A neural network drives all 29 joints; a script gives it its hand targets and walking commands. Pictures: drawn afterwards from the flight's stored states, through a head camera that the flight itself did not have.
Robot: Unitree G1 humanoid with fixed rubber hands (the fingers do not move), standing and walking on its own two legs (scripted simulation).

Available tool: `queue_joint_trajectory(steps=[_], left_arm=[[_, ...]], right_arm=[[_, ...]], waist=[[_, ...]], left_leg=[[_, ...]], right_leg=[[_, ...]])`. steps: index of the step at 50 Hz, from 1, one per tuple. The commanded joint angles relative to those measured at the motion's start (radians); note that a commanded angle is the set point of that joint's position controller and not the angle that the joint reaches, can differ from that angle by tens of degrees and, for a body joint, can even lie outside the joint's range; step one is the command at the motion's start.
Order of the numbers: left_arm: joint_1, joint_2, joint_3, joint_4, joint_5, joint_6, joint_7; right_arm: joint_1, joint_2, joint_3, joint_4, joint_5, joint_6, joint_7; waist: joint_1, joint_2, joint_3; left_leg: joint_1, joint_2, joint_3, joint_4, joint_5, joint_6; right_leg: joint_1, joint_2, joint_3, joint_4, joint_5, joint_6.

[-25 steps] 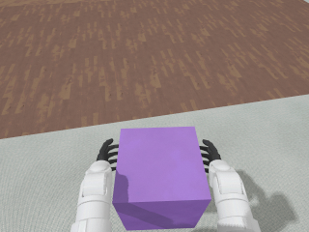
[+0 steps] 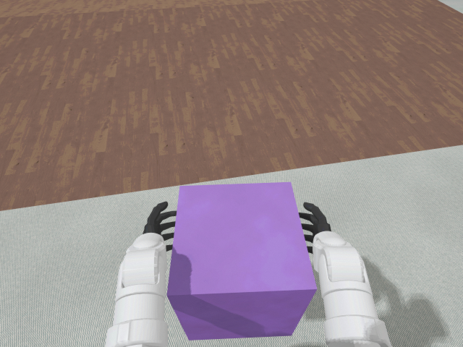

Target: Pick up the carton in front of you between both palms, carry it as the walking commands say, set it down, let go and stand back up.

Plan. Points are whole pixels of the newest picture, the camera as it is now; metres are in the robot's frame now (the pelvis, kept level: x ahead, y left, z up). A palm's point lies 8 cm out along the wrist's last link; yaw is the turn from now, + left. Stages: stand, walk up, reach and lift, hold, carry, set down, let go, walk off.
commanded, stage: hold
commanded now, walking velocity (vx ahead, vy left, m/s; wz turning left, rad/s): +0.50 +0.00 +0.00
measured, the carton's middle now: (238, 264) +0.29 +0.00 -0.02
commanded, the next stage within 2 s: carry in 0.02 s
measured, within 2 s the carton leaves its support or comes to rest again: neither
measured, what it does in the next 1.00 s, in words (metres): walks ahead: left foot, then right foot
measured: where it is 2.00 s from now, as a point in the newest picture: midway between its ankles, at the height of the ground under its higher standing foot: (228, 210)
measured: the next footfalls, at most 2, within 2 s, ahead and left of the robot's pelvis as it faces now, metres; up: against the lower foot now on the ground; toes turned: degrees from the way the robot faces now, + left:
left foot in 0.58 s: +0.23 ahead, +0.12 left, +0.00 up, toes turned +9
right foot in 0.94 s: +0.59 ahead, -0.08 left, +0.00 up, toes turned -10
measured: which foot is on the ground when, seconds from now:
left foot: down 0.00-0.38, up 0.40-0.56, down 0.58-0.96, up 0.98-1.00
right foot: down 0.00-0.60, up 0.62-0.92, down 0.94-1.00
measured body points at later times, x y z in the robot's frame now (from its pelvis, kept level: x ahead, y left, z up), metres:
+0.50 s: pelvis +0.13 +0.01 -0.01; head +0.11 +0.02 +0.44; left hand +0.42 +0.16 +0.07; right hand +0.41 -0.14 +0.07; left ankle +0.08 +0.11 -0.72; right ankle +0.07 -0.10 -0.74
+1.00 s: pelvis +0.45 -0.01 -0.03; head +0.44 -0.01 +0.42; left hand +0.73 +0.15 +0.05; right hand +0.73 -0.15 +0.04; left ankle +0.22 +0.10 -0.69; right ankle +0.55 -0.07 -0.75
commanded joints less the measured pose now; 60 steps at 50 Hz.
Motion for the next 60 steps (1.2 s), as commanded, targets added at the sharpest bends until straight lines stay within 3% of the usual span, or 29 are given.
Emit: queue_joint_trajectory(steps=[1,3,4,7,10,13,14,16,18,19,20,21,23,28,29,30,31,32,33,35,43,46,47,48,49,50,53,55,60], left_arm=[[-0.488,-0.916,-0.556,0.023,-0.269,-0.009,-0.244],[-0.488,-0.924,-0.578,-0.013,-0.285,-0.007,-0.236],[-0.504,-0.926,-0.597,-0.046,-0.296,-0.003,-0.230],[-0.476,-0.912,-0.663,-0.129,-0.334,0.037,-0.208],[-0.469,-0.875,-0.744,-0.235,-0.388,0.119,-0.184],[-0.512,-0.846,-0.799,-0.305,-0.459,0.219,-0.173],[-0.526,-0.852,-0.825,-0.333,-0.492,0.250,-0.174],[-0.509,-0.879,-0.857,-0.372,-0.554,0.295,-0.171],[-0.449,-0.892,-0.862,-0.411,-0.586,0.333,-0.165],[-0.401,-0.891,-0.858,-0.423,-0.589,0.353,-0.160],[-0.358,-0.867,-0.840,-0.431,-0.568,0.367,-0.152],[-0.331,-0.858,-0.825,-0.440,-0.546,0.383,-0.143],[-0.340,-0.860,-0.835,-0.540,-0.533,0.413,-0.127],[-0.312,-0.885,-0.876,-0.656,-0.578,0.456,-0.140],[-0.313,-0.858,-0.874,-0.664,-0.587,0.465,-0.143],[-0.358,-0.824,-0.878,-0.697,-0.602,0.481,-0.150],[-0.411,-0.811,-0.888,-0.713,-0.627,0.500,-0.156],[-0.407,-0.810,-0.890,-0.689,-0.635,0.508,-0.162],[-0.394,-0.811,-0.882,-0.670,-0.640,0.512,-0.166],[-0.370,-0.831,-0.872,-0.637,-0.634,0.512,-0.167],[-0.234,-0.890,-0.838,-0.583,-0.526,0.478,-0.134],[-0.236,-0.892,-0.845,-0.582,-0.528,0.467,-0.139],[-0.244,-0.895,-0.845,-0.586,-0.531,0.465,-0.143],[-0.242,-0.882,-0.837,-0.576,-0.528,0.466,-0.146],[-0.250,-0.887,-0.840,-0.545,-0.531,0.456,-0.153],[-0.264,-0.917,-0.858,-0.569,-0.555,0.452,-0.159],[-0.309,-0.991,-0.897,-0.614,-0.597,0.428,-0.171],[-0.293,-0.998,-0.909,-0.630,-0.615,0.419,-0.179],[-0.234,-0.946,-0.911,-0.645,-0.626,0.413,-0.199]], right_arm=[[-0.579,0.901,0.547,-0.060,0.273,-0.049,0.234],[-0.589,0.914,0.569,-0.091,0.294,-0.045,0.227],[-0.606,0.914,0.594,-0.120,0.313,-0.041,0.224],[-0.589,0.909,0.664,-0.199,0.363,-0.001,0.210],[-0.586,0.884,0.737,-0.287,0.428,0.076,0.195],[-0.554,0.825,0.756,-0.326,0.464,0.171,0.174],[-0.538,0.806,0.756,-0.350,0.467,0.199,0.163],[-0.551,0.802,0.777,-0.448,0.493,0.252,0.144],[-0.511,0.825,0.806,-0.519,0.525,0.300,0.133],[-0.476,0.826,0.813,-0.540,0.536,0.322,0.133],[-0.484,0.845,0.836,-0.571,0.560,0.347,0.143],[-0.504,0.847,0.844,-0.589,0.583,0.368,0.153],[-0.489,0.863,0.848,-0.602,0.612,0.389,0.170],[-0.377,0.849,0.836,-0.673,0.597,0.418,0.156],[-0.373,0.852,0.831,-0.672,0.594,0.425,0.150],[-0.352,0.829,0.815,-0.663,0.571,0.429,0.141],[-0.349,0.820,0.795,-0.643,0.546,0.434,0.132],[-0.364,0.815,0.793,-0.673,0.549,0.444,0.126],[-0.379,0.820,0.798,-0.680,0.549,0.453,0.119],[-0.408,0.838,0.811,-0.695,0.565,0.462,0.119],[-0.365,0.860,0.843,-0.666,0.609,0.456,0.174],[-0.369,0.846,0.848,-0.668,0.609,0.447,0.184],[-0.383,0.836,0.846,-0.669,0.607,0.443,0.185],[-0.392,0.834,0.849,-0.664,0.602,0.443,0.188],[-0.396,0.850,0.862,-0.675,0.602,0.446,0.187],[-0.392,0.857,0.857,-0.659,0.597,0.438,0.186],[-0.380,0.936,0.858,-0.655,0.592,0.404,0.182],[-0.328,0.963,0.855,-0.643,0.573,0.385,0.171],[-0.255,0.956,0.867,-0.649,0.534,0.359,0.142]], waist=[[-0.003,-0.032,-0.204],[-0.001,-0.034,-0.206],[-0.002,-0.044,-0.192],[0.001,-0.102,-0.286],[0.002,-0.081,-0.283],[-0.025,0.270,-0.196],[-0.030,0.257,-0.167],[-0.022,0.167,-0.228],[-0.011,0.118,-0.332],[0.003,0.034,-0.380],[0.018,-0.223,-0.374],[0.026,-0.295,-0.296],[0.032,-0.156,-0.259],[-0.002,-0.113,-0.354],[-0.011,-0.058,-0.389],[-0.037,0.157,-0.386],[-0.045,0.326,-0.337],[-0.040,0.217,-0.304],[-0.041,0.135,-0.313],[-0.038,0.042,-0.327],[-0.022,0.170,-0.225],[0.008,0.158,-0.333],[0.029,0.114,-0.387],[0.036,-0.063,-0.418],[0.027,-0.286,-0.433],[0.015,-0.180,-0.409],[0.002,-0.011,-0.373],[0.001,-0.060,-0.383],[0.008,-0.116,-0.317]], left_leg=[[-0.108,0.100,0.031,0.011,-0.104,0.017],[-0.189,0.071,0.022,0.007,-0.445,0.018],[-0.217,0.062,0.045,0.036,-0.471,0.015],[-0.228,0.031,0.147,0.182,-0.236,0.005],[-0.202,0.042,0.149,0.086,-0.292,0.019],[-0.018,0.327,-0.295,-0.184,-0.499,0.145],[-0.015,0.355,-0.338,-0.178,-0.355,0.185],[-0.035,0.300,-0.166,-0.102,-0.171,0.163],[-0.193,0.200,0.052,0.039,-0.180,0.102],[-0.329,0.143,0.154,0.178,-0.225,0.070],[-0.555,0.080,0.253,0.407,-0.251,0.021],[-0.738,0.066,0.251,0.432,-0.333,0.016],[-0.757,0.091,0.220,0.408,-0.414,0.031],[-0.155,0.016,0.365,0.009,-0.023,0.018],[0.097,0.056,0.328,0.018,-0.009,0.033],[0.215,0.270,-0.049,-0.125,-0.194,0.108],[0.335,0.427,-0.347,-0.136,-0.032,0.243],[0.360,0.474,-0.357,-0.104,0.146,0.292],[0.378,0.457,-0.296,-0.074,0.300,0.286],[0.350,0.412,-0.145,-0.096,0.307,0.212],[0.089,0.251,0.245,-0.124,0.570,0.099],[-0.030,0.202,0.364,0.167,0.681,0.040],[-0.150,0.182,0.363,0.348,0.501,0.029],[-0.289,0.124,0.353,0.612,0.219,0.002],[-0.553,-0.007,0.255,0.858,-0.244,-0.016],[-0.598,0.073,0.146,0.963,-0.252,0.017],[-0.571,0.176,0.127,0.838,-0.104,0.047],[-0.533,0.167,0.165,0.735,-0.057,0.036],[-0.598,0.133,0.258,0.459,0.017,0.006]], right_leg=[[-0.094,-0.111,-0.015,-0.005,-0.125,0.000],[-0.182,-0.108,0.024,-0.056,-0.509,-0.023],[-0.210,-0.116,0.027,-0.061,-0.560,-0.030],[-0.169,-0.170,0.057,-0.052,-0.442,-0.071],[-0.245,-0.171,0.015,-0.010,-0.496,-0.075],[-0.573,-0.038,-0.245,0.369,-0.325,0.016],[-0.590,-0.065,-0.230,0.330,-0.322,0.006],[-0.439,-0.046,-0.271,0.166,-0.236,-0.002],[-0.074,-0.035,-0.298,0.015,-0.086,-0.004],[0.115,-0.126,-0.179,-0.043,-0.115,-0.031],[0.249,-0.338,0.149,-0.104,-0.178,-0.118],[0.296,-0.444,0.304,-0.118,-0.060,-0.214],[0.288,-0.432,0.213,-0.081,0.206,-0.235],[-0.038,-0.256,-0.199,0.035,0.052,-0.068],[-0.218,-0.225,-0.265,0.143,0.013,-0.036],[-0.416,-0.141,-0.350,0.415,-0.086,0.018],[-0.677,-0.045,-0.313,0.584,-0.302,0.026],[-0.792,-0.090,-0.210,0.709,-0.369,-0.007],[-0.831,-0.123,-0.184,0.761,-0.361,-0.022],[-0.822,-0.153,-0.182,0.672,-0.270,-0.032],[-0.424,-0.034,-0.381,0.179,0.110,-0.028],[-0.020,0.030,-0.458,0.112,0.128,-0.045],[0.158,-0.032,-0.389,0.120,0.049,-0.041],[0.234,-0.267,-0.005,0.007,-0.207,-0.091],[0.328,-0.479,0.444,-0.175,-0.219,-0.245],[0.296,-0.488,0.389,-0.179,-0.147,-0.254],[0.118,-0.390,0.118,-0.158,0.074,-0.171],[0.090,-0.357,-0.002,-0.178,0.105,-0.139],[0.142,-0.306,-0.154,-0.198,0.241,-0.146]])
